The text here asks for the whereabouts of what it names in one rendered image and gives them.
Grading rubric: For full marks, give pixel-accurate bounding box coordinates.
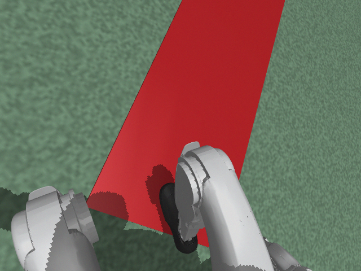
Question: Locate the right robot hand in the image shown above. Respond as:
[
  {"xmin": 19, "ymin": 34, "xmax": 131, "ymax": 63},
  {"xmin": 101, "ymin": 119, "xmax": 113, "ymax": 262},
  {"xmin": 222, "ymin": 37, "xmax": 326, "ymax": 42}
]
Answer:
[{"xmin": 263, "ymin": 237, "xmax": 301, "ymax": 271}]

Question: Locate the right robot foot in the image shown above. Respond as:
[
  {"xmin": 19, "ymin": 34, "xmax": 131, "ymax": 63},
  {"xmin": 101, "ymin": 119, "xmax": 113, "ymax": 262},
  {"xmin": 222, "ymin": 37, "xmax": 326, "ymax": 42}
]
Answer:
[{"xmin": 159, "ymin": 183, "xmax": 198, "ymax": 254}]

